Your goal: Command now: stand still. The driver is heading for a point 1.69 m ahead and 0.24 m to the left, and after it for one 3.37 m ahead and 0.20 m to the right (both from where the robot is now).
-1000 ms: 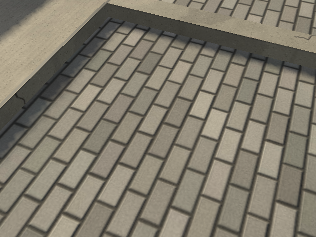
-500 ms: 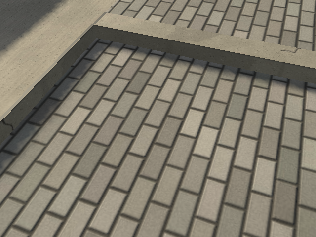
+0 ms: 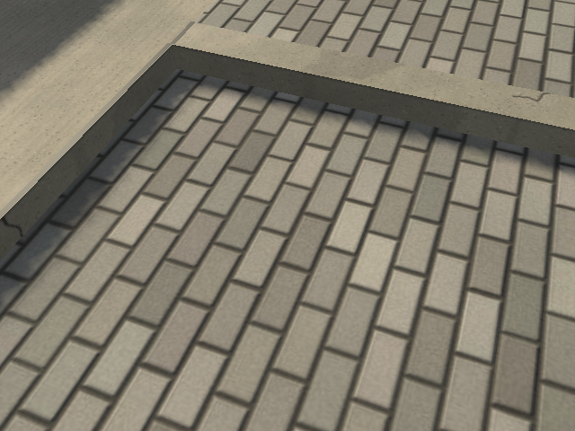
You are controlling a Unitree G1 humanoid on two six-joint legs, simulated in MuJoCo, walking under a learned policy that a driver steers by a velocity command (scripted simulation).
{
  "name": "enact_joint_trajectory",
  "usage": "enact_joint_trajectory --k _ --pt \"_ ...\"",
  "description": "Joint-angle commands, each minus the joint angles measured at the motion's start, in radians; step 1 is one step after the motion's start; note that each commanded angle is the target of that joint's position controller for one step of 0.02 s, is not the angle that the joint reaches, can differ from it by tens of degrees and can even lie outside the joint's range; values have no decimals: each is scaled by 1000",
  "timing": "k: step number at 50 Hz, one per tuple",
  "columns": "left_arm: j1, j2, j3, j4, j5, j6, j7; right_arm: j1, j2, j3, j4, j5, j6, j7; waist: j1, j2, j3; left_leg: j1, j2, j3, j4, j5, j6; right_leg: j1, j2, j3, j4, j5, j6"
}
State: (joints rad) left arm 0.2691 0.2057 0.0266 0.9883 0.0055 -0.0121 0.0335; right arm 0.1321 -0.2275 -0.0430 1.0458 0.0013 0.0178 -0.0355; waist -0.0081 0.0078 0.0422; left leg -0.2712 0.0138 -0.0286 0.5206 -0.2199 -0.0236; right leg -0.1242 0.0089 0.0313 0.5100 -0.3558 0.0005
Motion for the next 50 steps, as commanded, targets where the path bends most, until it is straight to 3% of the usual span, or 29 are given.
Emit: enact_joint_trajectory --k 1,21,50 --pt "50 98 16 -9 0 -8 4 -5 -102 -17 -19 0 -7 -5 0 -14 -15 121 17 -14 -53 179 34 -134 -30 20 -119 188 -12" --pt "120 66 -4 74 -2 -11 6 51 -79 -6 44 1 -4 -11 1 -10 14 105 10 -12 -75 130 33 -153 -21 3 -145 128 -12" --pt "192 38 -11 101 -6 -11 7 114 -55 7 53 4 -6 -15 5 -8 24 94 6 -13 -69 145 37 -159 -18 -10 -140 135 -10"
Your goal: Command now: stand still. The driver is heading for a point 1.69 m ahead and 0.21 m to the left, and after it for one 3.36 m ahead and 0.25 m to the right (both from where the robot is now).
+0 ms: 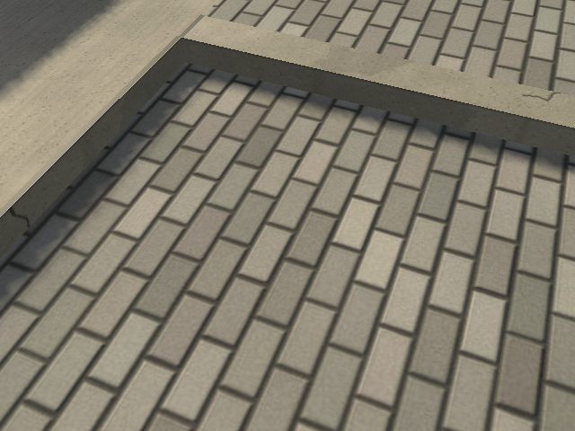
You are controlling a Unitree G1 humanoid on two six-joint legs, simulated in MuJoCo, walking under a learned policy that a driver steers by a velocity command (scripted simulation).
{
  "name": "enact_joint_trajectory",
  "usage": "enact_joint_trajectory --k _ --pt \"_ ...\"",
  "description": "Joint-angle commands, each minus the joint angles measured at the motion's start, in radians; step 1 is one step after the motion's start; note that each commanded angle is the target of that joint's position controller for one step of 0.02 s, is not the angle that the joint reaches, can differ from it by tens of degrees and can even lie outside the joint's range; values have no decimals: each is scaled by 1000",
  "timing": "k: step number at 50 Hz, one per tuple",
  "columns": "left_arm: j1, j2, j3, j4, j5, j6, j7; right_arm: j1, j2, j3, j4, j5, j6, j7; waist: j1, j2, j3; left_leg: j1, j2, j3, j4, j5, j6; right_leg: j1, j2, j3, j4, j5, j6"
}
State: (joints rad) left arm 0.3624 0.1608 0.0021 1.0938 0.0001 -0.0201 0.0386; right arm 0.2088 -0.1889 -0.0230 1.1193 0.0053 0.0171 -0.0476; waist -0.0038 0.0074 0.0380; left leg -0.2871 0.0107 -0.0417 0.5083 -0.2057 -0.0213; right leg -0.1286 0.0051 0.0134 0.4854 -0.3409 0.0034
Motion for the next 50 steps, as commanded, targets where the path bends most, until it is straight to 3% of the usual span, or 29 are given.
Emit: enact_joint_trajectory --k 1,4,5,7,8,10,11,12,13,15,16,17,18,19,21,23,24,29,35,38,39,40,41,42,43,44,45,47,50 --pt "101 83 13 -4 0 -3 2 39 -93 -13 -21 0 -5 -3 0 -8 28 110 9 0 -56 131 35 -155 -14 7 -115 121 -12" --pt "106 80 13 -4 -1 -3 3 43 -91 -13 -21 0 -5 -3 1 -8 29 109 8 0 -55 132 35 -155 -14 7 -114 121 -12" --pt "127 71 11 7 -1 -2 4 60 -79 -10 -12 0 -5 -3 1 -13 7 120 -5 15 -53 28 36 -147 -7 0 -124 20 -17" --pt "120 109 24 -4 -11 3 10 67 -89 -16 -10 8 -6 -4 5 -52 53 46 -55 63 5 -293 44 -185 -16 34 -140 -283 -61" --pt "120 126 30 -16 -16 2 13 50 -92 -18 -20 8 -14 -3 14 -68 98 -23 -61 69 36 -381 52 -207 -49 85 -168 -409 -92" --pt "165 178 48 -21 -28 -15 11 -6 -55 -11 -53 12 -48 12 44 -154 151 -145 -63 103 176 -286 52 -169 -188 278 -271 -520 -172" --pt "150 210 61 -29 -32 -24 9 -23 -48 -9 -67 15 -67 22 45 -196 179 -194 -31 98 265 -208 60 -156 -275 381 -313 -510 -217" --pt "131 208 63 -39 -31 -32 7 -32 -47 -8 -78 19 -84 32 36 -193 200 -219 2 76 294 -206 77 -163 -315 424 -324 -468 -239" --pt "100 193 61 -52 -30 -38 2 -21 -47 -9 -84 27 -99 40 16 -182 211 -207 15 74 245 -233 92 -161 -308 400 -307 -396 -230" --pt "39 172 55 -75 -35 -37 -9 119 -53 -21 -35 34 -115 47 -57 -143 167 56 -28 119 19 -172 101 -234 -207 245 -196 -254 -161" --pt "14 170 53 -90 -33 -42 -11 227 -84 -38 5 27 -115 48 -93 -92 119 213 -31 80 -19 -102 98 -292 -141 163 -66 -83 -129" --pt "-18 117 38 -118 -30 -55 -13 378 -180 -69 31 25 -119 47 -148 132 56 370 138 -224 -172 -205 174 -430 -14 -1 283 51 -63" --pt "-15 69 25 -153 -32 -77 -10 496 -254 -79 39 19 -128 60 -161 321 -28 482 351 -670 -347 -275 305 -592 66 -3 596 -174 -37" --pt "-23 101 34 -158 -50 -92 -16 395 -179 -51 18 3 -141 60 -94 181 19 424 394 -709 -353 -296 312 -667 3 98 773 -165 -62" --pt "-47 116 41 -157 -47 -107 -31 239 -118 -28 -40 4 -146 65 -39 62 74 335 307 -435 -351 -190 248 -688 -86 88 788 22 -103" --pt "-79 158 67 -162 -31 -105 -37 229 -73 -9 -48 -1 -133 67 -25 61 74 304 220 -235 -370 17 195 -637 -126 46 682 122 -97" --pt "-83 145 68 -162 -31 -98 -43 259 -69 -5 -42 -3 -126 62 -26 78 64 306 199 -180 -371 98 187 -619 -127 24 647 142 -86" --pt "-304 78 44 -250 -23 -82 -53 293 -140 -11 -60 -10 -106 29 -51 52 103 243 190 -79 -413 214 208 -628 -114 -30 339 266 -22" --pt "-457 119 38 -317 -33 -89 -79 333 -171 -28 -60 14 -103 23 -54 75 132 287 233 -27 -412 242 193 -518 -70 -43 97 353 -54" --pt "-347 183 67 -302 -31 -96 -85 298 -200 -42 -73 4 -90 24 36 109 21 369 244 11 -224 648 159 -322 -9 -75 77 285 -106" --pt "-188 222 91 -255 -34 -94 -80 281 -194 -40 -80 -3 -81 25 117 114 -75 336 208 44 -36 786 137 -124 29 -97 84 267 -131" --pt "-5 272 113 -206 -34 -88 -71 265 -178 -30 -100 -11 -78 28 196 91 -187 163 163 68 224 671 101 158 -44 -10 99 243 -174" --pt "134 381 138 -176 -6 -83 -67 391 -41 7 -118 -9 -96 42 148 -174 -379 -223 -14 86 667 182 33 547 -330 483 10 -8 -341" --pt "117 318 114 -172 -5 -83 -71 376 -40 10 -105 12 -130 49 140 -235 -447 -344 -73 -83 853 -325 48 553 -406 807 -210 -92 -361" --pt "11 256 93 -180 -13 -90 -73 264 -130 -16 -149 43 -151 52 113 -199 -264 -443 -8 -91 915 -285 74 411 -368 673 -228 -89 -294" --pt "-96 212 78 -205 -14 -93 -75 181 -159 -21 -176 48 -159 46 82 -112 -159 -431 51 -59 881 -189 88 236 -337 507 -240 22 -259" --pt "-165 181 68 -213 -6 -98 -81 147 -159 -29 -179 35 -155 36 44 -41 -99 -376 95 -42 816 -111 89 79 -297 381 -266 139 -238" --pt "-201 142 58 -200 7 -106 -90 196 -119 -36 -167 19 -122 29 -20 -80 -71 -252 142 -46 723 -50 91 -75 -227 237 -318 207 -218" --pt "-146 172 62 -165 4 -110 -76 159 -109 -43 -186 13 -97 25 -35 -75 -17 -288 155 -21 628 4 70 -135 -208 154 -377 266 -246"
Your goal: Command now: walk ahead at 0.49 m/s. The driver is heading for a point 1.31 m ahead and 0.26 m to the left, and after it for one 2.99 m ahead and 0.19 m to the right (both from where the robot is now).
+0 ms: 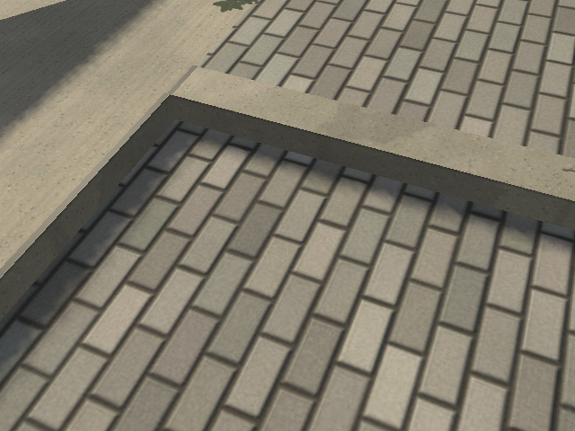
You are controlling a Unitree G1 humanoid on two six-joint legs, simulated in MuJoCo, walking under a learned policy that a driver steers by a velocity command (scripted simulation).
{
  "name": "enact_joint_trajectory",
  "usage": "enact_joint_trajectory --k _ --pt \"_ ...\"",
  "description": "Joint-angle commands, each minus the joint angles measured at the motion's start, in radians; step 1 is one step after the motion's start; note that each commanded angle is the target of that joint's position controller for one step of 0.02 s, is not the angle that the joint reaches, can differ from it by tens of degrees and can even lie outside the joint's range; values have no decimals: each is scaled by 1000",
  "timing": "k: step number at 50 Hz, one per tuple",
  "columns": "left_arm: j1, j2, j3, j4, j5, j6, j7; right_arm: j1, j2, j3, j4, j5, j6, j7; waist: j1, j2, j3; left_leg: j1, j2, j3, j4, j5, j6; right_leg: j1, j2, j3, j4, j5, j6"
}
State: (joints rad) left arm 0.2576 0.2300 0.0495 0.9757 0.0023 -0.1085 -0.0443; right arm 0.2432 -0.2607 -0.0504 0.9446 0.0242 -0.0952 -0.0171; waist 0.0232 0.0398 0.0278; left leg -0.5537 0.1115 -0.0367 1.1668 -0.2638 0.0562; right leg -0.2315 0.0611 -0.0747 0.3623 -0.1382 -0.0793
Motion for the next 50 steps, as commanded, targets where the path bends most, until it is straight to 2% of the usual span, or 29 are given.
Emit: enact_joint_trajectory --k 1,4,7,13,15,16,17,18,19,20,21,22,23,24,25,28,30,34,36,40,42,43,44,45,46,47,48,49,50 --pt "-20 118 18 -40 2 -21 16 74 -48 -19 -30 -11 17 -6 -54 -96 11 -70 61 -25 -82 108 -19 -20 -267 234 -267 73 -168" --pt "42 136 19 -25 -1 -11 38 -57 -49 -23 -73 -18 10 -1 -21 -80 33 -164 56 -17 -278 268 -41 50 -262 205 -276 104 -154" --pt "81 155 21 -17 -6 -6 50 -157 -28 -13 -97 -11 1 14 12 -88 40 -131 19 23 -464 396 -40 90 -244 130 -284 117 -124" --pt "165 159 29 26 -8 16 56 -300 -28 1 -168 4 0 55 55 -71 77 -194 -19 28 -591 321 7 320 -319 51 -220 184 -99" --pt "141 174 35 18 -10 28 60 -294 -42 -2 -187 4 -4 71 33 -87 59 -153 -45 57 -606 230 37 370 -334 20 -146 353 -79" --pt "120 189 40 7 -9 33 62 -260 -61 -11 -188 1 -3 75 9 -108 24 -75 -77 91 -601 184 54 375 -333 1 -79 541 -66" --pt "101 201 42 -3 -7 41 65 -178 -91 -28 -175 0 -2 76 -39 -126 -37 50 -119 125 -599 156 74 372 -320 -23 44 729 -50" --pt "85 194 38 -19 -3 51 70 -21 -138 -57 -134 0 1 72 -117 -112 -124 258 -169 146 -632 179 101 314 -277 -67 255 810 -19" --pt "94 178 25 -51 10 47 75 149 -227 -89 -106 -4 8 59 -172 -10 -238 575 -26 -91 -635 185 168 64 -234 -86 575 558 22" --pt "200 22 -25 -82 27 13 51 185 -305 -102 -103 -3 8 58 -79 239 -354 932 218 -662 -752 10 366 -388 -8 -5 930 -303 89" --pt "124 116 -6 -81 -12 -31 36 213 -211 -76 -101 -6 8 55 -132 146 -398 982 225 -779 -867 -73 351 -516 -23 177 1042 -403 63" --pt "25 167 7 -119 -44 -56 29 154 -168 -66 -112 -10 5 49 -132 116 -250 880 191 -626 -873 -6 294 -595 -78 181 1035 -323 37" --pt "-27 167 6 -133 -38 -66 35 74 -144 -58 -139 -12 2 48 -101 0 -179 729 150 -502 -884 96 264 -561 -125 173 966 -238 29" --pt "-48 168 15 -134 -17 -63 43 9 -115 -48 -162 -18 3 49 -61 -58 -119 575 115 -410 -903 207 246 -496 -154 165 876 -192 37" --pt "-36 169 23 -139 -7 -49 47 -23 -96 -40 -177 -28 2 47 -24 -46 -105 481 88 -359 -928 275 239 -421 -177 172 826 -170 44" --pt "-38 129 23 -163 11 -14 55 -5 -127 -47 -183 -15 3 33 3 -18 -65 353 54 -278 -971 359 249 -376 -177 145 681 -130 92" --pt "-121 117 21 -198 15 -6 60 34 -160 -57 -180 -10 4 17 -17 -11 -33 318 31 -242 -983 358 236 -399 -159 130 533 -15 121" --pt "-259 83 8 -239 5 -14 48 95 -154 -55 -168 -4 15 2 -75 35 -21 289 -27 -178 -964 256 166 -306 -99 108 229 256 122" --pt "-303 88 6 -256 -3 -20 39 135 -144 -51 -147 -3 14 4 -99 46 -17 319 -4 -200 -955 220 156 -277 -92 110 180 309 113" --pt "-338 136 15 -286 -4 -36 21 167 -149 -52 -130 -8 24 0 -99 56 -5 496 71 -278 -861 266 144 -316 -93 125 108 177 67" --pt "-269 161 25 -275 -3 -43 20 149 -160 -54 -135 -12 33 -2 -55 78 -26 540 74 -284 -783 435 126 -228 -72 95 76 97 30" --pt "-158 192 41 -245 2 -46 24 136 -144 -47 -144 -16 35 -1 -2 67 -100 530 24 -249 -661 572 105 -69 -68 86 63 114 -3" --pt "10 238 55 -220 13 -47 29 116 -115 -31 -168 -28 35 2 73 17 -239 400 -32 -197 -420 483 73 199 -192 206 114 156 -70" --pt "158 322 83 -183 17 -34 29 258 -42 -8 -166 -9 18 7 59 -238 -392 18 -184 -91 -46 111 -14 604 -402 599 94 24 -237" --pt "186 252 67 -160 -10 -26 18 265 -74 -7 -158 2 6 9 68 -311 -382 -162 -191 -137 88 -313 -18 634 -464 835 -41 -160 -254" --pt "117 189 48 -175 -20 -23 19 159 -153 -26 -175 15 2 11 74 -195 -217 -239 -131 -152 146 -249 -10 502 -431 726 -61 -256 -201" --pt "38 165 37 -196 -11 -15 21 76 -154 -25 -196 8 1 11 53 -104 -123 -222 -77 -101 115 -160 -8 351 -389 592 -84 -201 -167" --pt "-12 144 27 -201 -2 -10 18 32 -143 -27 -208 -10 1 11 28 -70 -50 -196 -45 -74 45 -103 -12 222 -347 509 -121 -114 -160" --pt "-33 128 20 -203 6 -12 16 36 -131 -30 -209 -18 6 11 -1 -93 -34 -144 -13 -70 -11 -63 -14 149 -316 450 -146 -39 -148"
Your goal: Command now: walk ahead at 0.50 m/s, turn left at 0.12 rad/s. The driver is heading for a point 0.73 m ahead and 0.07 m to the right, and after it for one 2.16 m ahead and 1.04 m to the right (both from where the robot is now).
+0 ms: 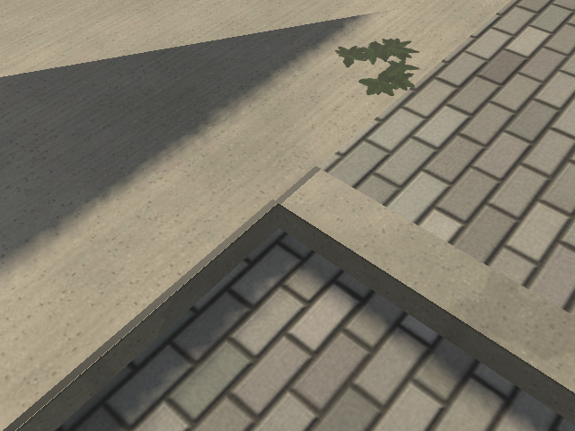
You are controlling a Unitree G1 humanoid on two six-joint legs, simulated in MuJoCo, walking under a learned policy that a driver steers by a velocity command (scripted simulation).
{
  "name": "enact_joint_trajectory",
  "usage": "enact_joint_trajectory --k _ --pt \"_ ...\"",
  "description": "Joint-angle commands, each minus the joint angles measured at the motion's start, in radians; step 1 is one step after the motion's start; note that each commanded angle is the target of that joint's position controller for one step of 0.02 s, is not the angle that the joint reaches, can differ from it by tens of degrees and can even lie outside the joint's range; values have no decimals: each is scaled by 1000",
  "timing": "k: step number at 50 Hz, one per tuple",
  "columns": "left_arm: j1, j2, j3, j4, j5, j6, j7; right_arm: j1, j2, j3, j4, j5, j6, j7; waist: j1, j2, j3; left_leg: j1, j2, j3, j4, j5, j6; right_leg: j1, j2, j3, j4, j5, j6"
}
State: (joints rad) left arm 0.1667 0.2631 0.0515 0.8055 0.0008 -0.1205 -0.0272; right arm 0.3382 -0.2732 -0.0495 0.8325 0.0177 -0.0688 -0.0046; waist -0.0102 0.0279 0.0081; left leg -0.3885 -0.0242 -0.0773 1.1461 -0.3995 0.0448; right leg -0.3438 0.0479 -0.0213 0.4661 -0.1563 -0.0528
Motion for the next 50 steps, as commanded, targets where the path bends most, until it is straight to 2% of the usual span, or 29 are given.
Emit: enact_joint_trajectory --k 1,3,6,10,13,15,17,18,19,20,21,22,23,24,25,27,28,30,31,35,36,37,38,39,40,42,43,46,50 --pt "51 93 16 -30 10 -1 -3 -41 -98 -29 -94 -11 -15 0 17 -104 -14 -267 132 -18 -24 91 -7 218 -277 352 -272 29 -172" --pt "70 116 22 -15 2 -6 -2 -35 -66 -21 -95 -12 -8 -1 7 -117 -17 -256 142 7 -88 130 -22 187 -262 280 -305 132 -187" --pt "105 151 31 6 -7 0 10 -130 -52 -13 -130 -19 -11 -1 26 -90 -4 -294 149 25 -260 273 -44 202 -251 202 -330 239 -185" --pt "165 160 28 36 -15 15 20 -263 -29 -1 -162 -14 -23 11 71 -92 25 -216 104 68 -515 472 -45 201 -204 105 -322 294 -141" --pt "223 158 22 68 -14 36 26 -331 -33 -1 -189 -13 -33 27 91 -103 21 -173 62 82 -605 512 -34 269 -219 95 -246 439 -121" --pt "218 164 22 75 -14 49 31 -338 -50 -6 -198 -17 -38 39 75 -119 0 -144 45 72 -648 469 -9 325 -239 110 -174 494 -99" --pt "172 183 26 67 -17 56 37 -233 -91 -21 -168 -29 -44 37 1 -127 -59 8 17 81 -714 481 23 342 -223 109 -48 590 -62" --pt "175 170 21 62 -11 55 38 -142 -133 -35 -138 -39 -47 30 -38 -95 -122 167 37 78 -749 641 51 305 -172 83 79 576 -29" --pt "199 120 0 35 18 45 37 -30 -209 -48 -124 -64 -45 19 -55 21 -268 480 218 -81 -629 1085 129 107 -110 55 327 289 16" --pt "373 18 -36 71 16 38 26 -11 -201 -40 -118 -65 -26 17 -8 238 -424 754 466 -348 -596 1321 323 -161 -3 54 648 -477 79" --pt "374 118 -14 102 -8 41 20 29 -136 -29 -108 -38 -8 22 -49 144 -484 729 440 -391 -633 1128 323 -197 -31 152 739 -572 83" --pt "269 161 1 73 -27 50 22 -42 -123 -24 -113 -23 1 21 -48 94 -344 605 387 -306 -684 970 278 -261 -69 128 757 -523 90" --pt "198 146 0 57 -22 65 32 -127 -96 -12 -119 -21 5 18 -23 36 -238 460 339 -248 -731 843 240 -265 -105 102 712 -454 102" --pt "172 134 3 55 -9 85 43 -191 -78 -4 -122 -27 7 18 8 23 -168 311 312 -205 -779 741 220 -219 -133 101 645 -406 113" --pt "187 114 1 57 -4 105 51 -238 -82 -6 -119 -38 10 18 46 58 -135 174 281 -161 -824 653 199 -120 -149 96 559 -366 119" --pt "229 66 -10 78 1 127 63 -291 -86 -10 -113 -56 12 19 78 105 -124 33 238 -70 -869 587 193 28 -124 53 421 -314 127" --pt "233 59 -12 86 3 132 65 -292 -85 -11 -106 -58 11 16 75 109 -141 22 235 -46 -875 549 192 70 -121 46 368 -262 123" --pt "199 86 -3 75 3 140 64 -293 -114 -20 -96 -48 16 5 62 112 -148 20 250 -35 -889 388 189 103 -110 26 305 -149 107" --pt "205 72 -9 76 35 149 43 -203 -100 -17 -56 -51 32 4 39 115 -124 44 239 -10 -876 369 159 83 -67 -36 301 -180 77" --pt "141 74 -4 32 33 147 7 -230 -130 -31 -56 -39 81 -7 49 96 -69 2 248 1 -809 140 98 121 -57 -34 170 -122 14" --pt "139 84 -3 25 39 140 6 -229 -121 -31 -53 -40 87 -12 54 53 -39 -18 231 17 -753 124 61 132 -71 13 79 -87 -5" --pt "139 142 6 8 53 128 11 -196 -87 -26 -56 -38 94 -12 41 -128 -13 -43 156 92 -580 75 2 111 -205 233 -127 -77 -41" --pt "69 294 52 -33 2 141 42 -226 -65 -27 -80 -17 79 -37 6 -294 43 -130 -12 186 -444 -46 -65 53 -367 465 -220 -62 -190" --pt "117 286 54 -27 22 129 57 -323 -93 -32 -107 -20 70 -52 82 -298 40 -170 -24 84 -236 -166 -65 36 -415 579 -268 -86 -269" --pt "110 240 46 -29 32 111 67 -302 -109 -45 -103 -10 68 -54 58 -253 28 -211 -6 24 -124 -159 -66 69 -385 531 -247 -37 -258" --pt "29 194 46 -55 -2 97 73 -236 -115 -57 -66 -21 70 -58 17 -169 -11 -247 14 -1 -104 -65 -76 141 -297 404 -178 81 -170" --pt "21 173 43 -60 -12 97 75 -234 -108 -57 -62 -28 69 -58 15 -145 -39 -234 16 0 -117 -35 -87 167 -278 376 -153 170 -153" --pt "58 175 54 -59 -15 117 81 -244 -55 -40 -67 -13 59 -53 24 -141 -97 -173 -7 21 -269 14 -117 218 -236 337 -110 296 -151" --pt "43 205 70 -80 -13 137 81 -251 -75 -35 -70 0 50 -39 36 -199 -117 -43 -28 19 -463 37 -123 195 -232 398 -107 276 -160"
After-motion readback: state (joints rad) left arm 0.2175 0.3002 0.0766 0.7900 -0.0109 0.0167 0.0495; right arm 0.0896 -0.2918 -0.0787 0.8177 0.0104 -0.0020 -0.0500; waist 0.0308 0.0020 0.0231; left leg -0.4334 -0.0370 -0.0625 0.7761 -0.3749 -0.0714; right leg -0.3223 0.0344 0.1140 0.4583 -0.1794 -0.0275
